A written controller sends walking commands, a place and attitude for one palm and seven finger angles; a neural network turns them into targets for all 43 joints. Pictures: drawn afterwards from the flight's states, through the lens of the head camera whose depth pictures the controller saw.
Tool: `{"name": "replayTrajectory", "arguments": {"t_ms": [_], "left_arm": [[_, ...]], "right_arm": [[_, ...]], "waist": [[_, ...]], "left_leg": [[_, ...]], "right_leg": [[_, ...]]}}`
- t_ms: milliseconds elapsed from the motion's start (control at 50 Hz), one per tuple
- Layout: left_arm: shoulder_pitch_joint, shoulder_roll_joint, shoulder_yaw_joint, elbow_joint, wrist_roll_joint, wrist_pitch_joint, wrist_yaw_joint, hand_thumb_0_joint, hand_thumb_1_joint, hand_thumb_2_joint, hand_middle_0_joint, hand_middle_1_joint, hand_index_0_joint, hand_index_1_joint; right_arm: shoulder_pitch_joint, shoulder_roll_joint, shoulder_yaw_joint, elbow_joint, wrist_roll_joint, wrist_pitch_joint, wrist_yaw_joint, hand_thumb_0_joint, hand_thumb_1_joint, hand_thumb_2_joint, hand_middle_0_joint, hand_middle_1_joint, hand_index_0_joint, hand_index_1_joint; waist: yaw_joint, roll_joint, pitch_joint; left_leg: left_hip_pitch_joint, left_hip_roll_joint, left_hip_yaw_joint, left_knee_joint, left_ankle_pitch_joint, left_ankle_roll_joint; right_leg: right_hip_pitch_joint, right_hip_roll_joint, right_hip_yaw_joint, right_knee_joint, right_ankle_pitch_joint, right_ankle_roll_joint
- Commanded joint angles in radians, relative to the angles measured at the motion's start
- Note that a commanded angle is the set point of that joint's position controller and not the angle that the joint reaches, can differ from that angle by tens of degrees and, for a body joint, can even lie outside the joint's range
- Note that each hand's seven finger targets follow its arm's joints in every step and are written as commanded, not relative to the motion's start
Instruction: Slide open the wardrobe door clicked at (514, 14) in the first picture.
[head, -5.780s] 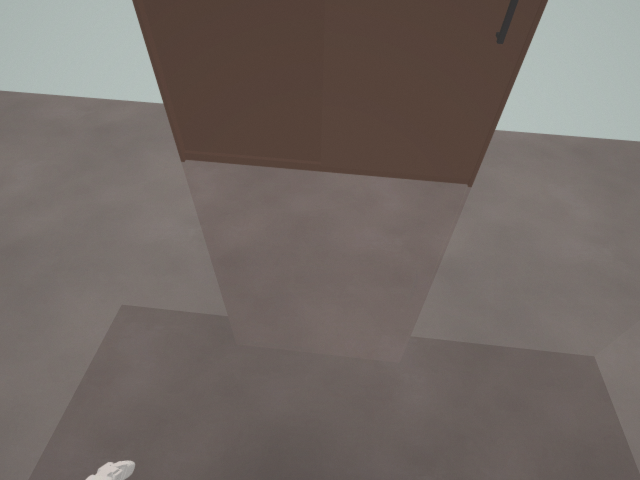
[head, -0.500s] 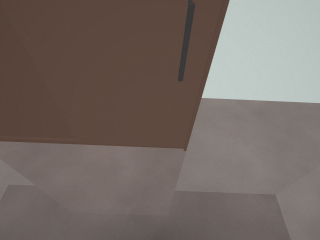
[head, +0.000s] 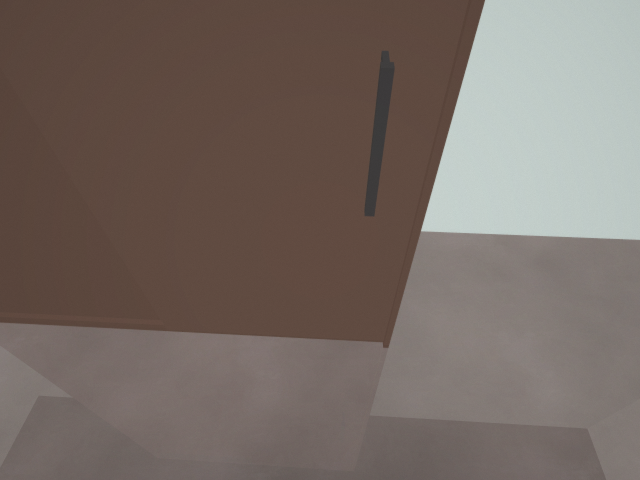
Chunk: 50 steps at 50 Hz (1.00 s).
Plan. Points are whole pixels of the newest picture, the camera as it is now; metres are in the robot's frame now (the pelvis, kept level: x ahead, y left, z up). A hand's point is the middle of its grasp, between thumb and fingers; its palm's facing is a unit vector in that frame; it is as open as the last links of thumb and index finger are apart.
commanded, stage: take the last steps up to it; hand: right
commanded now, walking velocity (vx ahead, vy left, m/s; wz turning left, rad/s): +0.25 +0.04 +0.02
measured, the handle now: (376, 143) +0.63 -0.05 +0.08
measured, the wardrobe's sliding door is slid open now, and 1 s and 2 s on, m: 0.00 0.00 0.00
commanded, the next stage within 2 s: come to a stop and stand still in 0.24 s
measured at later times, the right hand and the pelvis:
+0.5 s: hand (412, 470) +0.18 -0.11 -0.16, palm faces +0.07 +0.97 -0.23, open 7.2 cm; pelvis +0.16 +0.07 +0.00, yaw -1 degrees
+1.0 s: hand (434, 462) +0.20 -0.15 -0.17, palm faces +0.05 +0.97 -0.25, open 7.4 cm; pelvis +0.14 +0.06 +0.00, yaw -1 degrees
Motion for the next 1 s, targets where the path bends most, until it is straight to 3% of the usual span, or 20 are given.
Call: {"name": "replayTrajectory", "arguments": {"t_ms": [0,100,160,180,200,220,280,360,420,500,580,600,620,640,660,700,760,860,920,980], "left_arm": [[0.085,0.15,0.028,0.003,-0.007,-0.006,0.015,0.0,0.9,0.9,-0.2,-0.3,-0.2,-0.3],[0.096,0.156,0.047,0.028,-0.002,0.01,0.006,0.0,0.9,0.9,-0.2,-0.3,-0.2,-0.3],[0.077,0.136,0.047,0.035,-0.006,0.019,0.001,0.0,0.9,0.9,-0.2,-0.3,-0.2,-0.3],[0.093,0.092,0.038,0.034,-0.015,0.016,-0.005,0.0,0.9,0.9,-0.2,-0.3,-0.2,-0.3],[0.093,0.035,0.022,-0.002,-0.021,0.019,-0.012,0.0,0.9,0.9,-0.2,-0.3,-0.2,-0.3],[0.055,0.076,0.026,-0.012,-0.019,0.027,-0.007,0.0,0.9,0.9,-0.2,-0.3,-0.2,-0.3],[0.005,0.059,0.03,0.009,-0.011,0.027,-0.007,0.0,0.9,0.9,-0.2,-0.3,-0.2,-0.3],[0.065,-0.001,0.008,0.04,-0.015,0.051,-0.002,0.0,0.9,0.9,-0.2,-0.3,-0.2,-0.3],[0.025,0.008,-0.003,0.028,-0.026,0.064,0.003,0.0,0.9,0.9,-0.2,-0.3,-0.2,-0.3],[-0.061,0.08,0.021,-0.03,-0.022,0.092,0.007,0.0,0.9,0.9,-0.2,-0.3,-0.2,-0.3],[-0.086,0.103,0.033,-0.064,-0.017,0.103,0.009,0.0,0.9,0.9,-0.2,-0.3,-0.2,-0.3],[-0.06,0.118,0.038,-0.06,-0.016,0.099,0.008,0.0,0.9,0.9,-0.2,-0.3,-0.2,-0.3],[-0.026,0.161,0.044,-0.063,-0.011,0.092,0.01,0.0,0.9,0.9,-0.2,-0.3,-0.2,-0.3],[0.005,0.21,0.052,-0.065,-0.014,0.09,0.012,0.0,0.9,0.9,-0.2,-0.3,-0.2,-0.3],[0.001,0.236,0.054,-0.065,-0.021,0.092,0.023,0.0,0.9,0.9,-0.2,-0.3,-0.2,-0.3],[-0.091,0.217,0.051,-0.102,-0.014,0.092,0.031,0.0,0.9,0.9,-0.2,-0.3,-0.2,-0.3],[-0.146,0.184,0.044,-0.128,-0.014,0.085,0.03,0.0,0.9,0.9,-0.2,-0.3,-0.2,-0.3],[-0.137,0.18,0.048,-0.118,-0.013,0.083,0.02,0.0,0.9,0.9,-0.2,-0.3,-0.2,-0.3],[-0.097,0.194,0.057,-0.096,-0.007,0.088,0.012,0.0,0.9,0.9,-0.2,-0.3,-0.2,-0.3],[-0.095,0.198,0.064,-0.082,-0.01,0.093,0.004,0.0,0.9,0.9,-0.2,-0.3,-0.2,-0.3]], "right_arm": [[-0.055,-0.012,-0.007,-0.1,0.003,-0.029,0.002,0.0,-0.9,-0.9,0.2,0.3,0.2,0.3],[-0.113,-0.001,-0.007,-0.129,0.0,-0.039,0.0,0.0,-0.9,-0.9,0.2,0.3,0.2,0.3],[0.038,-0.045,-0.023,-0.073,-0.004,-0.053,-0.007,0.0,-0.9,-0.9,0.2,0.3,0.2,0.3],[0.133,-0.119,-0.038,-0.042,-0.008,-0.066,-0.016,0.0,-0.9,-0.9,0.2,0.3,0.2,0.3],[0.208,-0.218,-0.055,-0.031,-0.005,-0.071,-0.029,0.0,-0.9,-0.9,0.2,0.3,0.2,0.3],[0.192,-0.216,-0.055,-0.032,0.009,-0.074,-0.037,0.0,-0.9,-0.9,0.2,0.3,0.2,0.3],[0.019,-0.091,-0.02,-0.068,0.006,-0.078,-0.047,0.0,-0.9,-0.9,0.2,0.3,0.2,0.3],[-0.035,-0.043,0.004,-0.074,0.0,-0.084,-0.056,0.0,-0.9,-0.9,0.2,0.3,0.2,0.3],[-0.035,-0.08,0.007,-0.069,0.004,-0.066,-0.064,0.0,-0.9,-0.9,0.2,0.3,0.2,0.3],[-0.007,-0.131,-0.017,-0.08,0.001,-0.03,-0.077,0.0,-0.9,-0.9,0.2,0.3,0.2,0.3],[-0.027,-0.144,-0.027,-0.107,0.003,-0.01,-0.08,0.0,-0.9,-0.9,0.2,0.3,0.2,0.3],[-0.031,-0.141,-0.026,-0.113,0.005,-0.006,-0.08,0.0,-0.9,-0.9,0.2,0.3,0.2,0.3],[-0.016,-0.114,-0.021,-0.128,0.013,-0.001,-0.08,0.0,-0.9,-0.9,0.2,0.3,0.2,0.3],[0.011,-0.075,-0.009,-0.141,0.015,0.002,-0.085,0.0,-0.9,-0.9,0.2,0.3,0.2,0.3],[-0.002,-0.079,-0.006,-0.142,0.015,0.009,-0.089,0.0,-0.9,-0.9,0.2,0.3,0.2,0.3],[-0.042,-0.091,-0.02,-0.143,0.012,0.017,-0.085,0.0,-0.9,-0.9,0.2,0.3,0.2,0.3],[-0.012,-0.08,-0.028,-0.138,0.012,0.026,-0.074,0.0,-0.9,-0.9,0.2,0.3,0.2,0.3],[-0.019,-0.06,-0.019,-0.154,0.005,0.04,-0.061,0.0,-0.9,-0.9,0.2,0.3,0.2,0.3],[-0.051,-0.048,-0.004,-0.168,0.003,0.032,-0.056,0.0,-0.9,-0.9,0.2,0.3,0.2,0.3],[0.031,-0.044,0.001,-0.133,0.007,0.025,-0.056,0.0,-0.9,-0.9,0.2,0.3,0.2,0.3]], "waist": [[0.003,-0.137,0.064],[0.013,-0.161,0.076],[-0.064,-0.072,0.011],[-0.107,0.087,-0.051],[-0.119,0.332,-0.081],[-0.122,0.306,-0.095],[-0.046,0.062,0.014],[0.007,0.049,-0.014],[-0.008,0.08,-0.042],[-0.031,0.107,-0.026],[-0.01,0.089,0.005],[0.001,0.043,-0.016],[0.009,-0.087,-0.072],[0.011,-0.234,-0.112],[0.023,-0.304,-0.152],[0.004,-0.179,-0.108],[-0.02,-0.099,-0.127],[-0.005,-0.172,-0.094],[0.017,-0.208,-0.07],[-0.012,-0.197,-0.077]], "left_leg": [[-0.122,0.068,-0.008,-0.142,0.068,-0.026],[0.001,0.037,0.065,-0.404,0.106,-0.032],[0.273,0.002,0.087,-0.573,0.215,-0.02],[0.451,0.135,-0.078,-0.636,0.145,0.025],[0.523,0.362,-0.412,-0.788,0.153,0.114],[0.464,0.388,-0.46,-0.844,0.148,0.151],[0.279,0.311,-0.239,-0.829,0.31,0.15],[0.212,0.249,-0.049,-0.776,0.743,0.131],[0.283,0.222,-0.023,-0.706,0.963,0.12],[0.328,0.27,-0.067,-0.646,0.99,0.14],[0.263,0.258,-0.067,-0.574,0.889,0.113],[0.206,0.224,-0.037,-0.519,0.787,0.074],[0.112,0.134,0.029,-0.434,0.547,0.005],[0.038,0.028,0.07,-0.266,0.055,-0.043],[0.029,-0.031,-0.012,-0.054,-0.303,-0.057],[-0.051,-0.021,-0.102,0.123,-0.263,-0.045],[-0.063,-0.024,-0.107,0.176,-0.125,-0.065],[0.001,-0.005,-0.064,-0.058,-0.11,-0.065],[0.075,-0.005,-0.025,-0.271,-0.131,-0.051],[0.21,-0.029,0.016,-0.496,-0.022,-0.033]], "right_leg": [[0.045,-0.241,0.183,-0.313,0.106,-0.13],[0.017,-0.228,0.136,-0.246,0.106,-0.125],[-0.062,-0.148,0.064,-0.039,0.025,-0.059],[-0.201,-0.083,0.001,0.187,-0.043,-0.023],[-0.372,0.025,-0.018,0.475,-0.328,0.006],[-0.386,-0.011,0.101,0.602,-0.329,-0.006],[-0.368,-0.072,0.148,0.665,-0.125,0.003],[-0.223,-0.047,0.108,0.41,-0.083,0.042],[-0.178,0.003,0.08,0.251,-0.033,0.049],[-0.198,0.019,0.085,0.218,-0.046,0.042],[-0.104,0.017,0.092,0.087,0.069,0.029],[0.001,-0.018,0.105,0.015,0.323,0.013],[0.146,-0.145,0.213,0.004,0.757,-0.05],[0.225,-0.289,0.33,-0.03,1.086,-0.154],[0.175,-0.336,0.395,-0.086,1.129,-0.223],[0.111,-0.313,0.359,-0.074,0.903,-0.258],[0.08,-0.24,0.274,-0.091,0.676,-0.21],[0.012,-0.221,0.307,-0.2,0.189,-0.189],[-0.008,-0.221,0.34,-0.227,0.074,-0.178],[-0.068,-0.177,0.312,-0.252,-0.065,-0.125]]}}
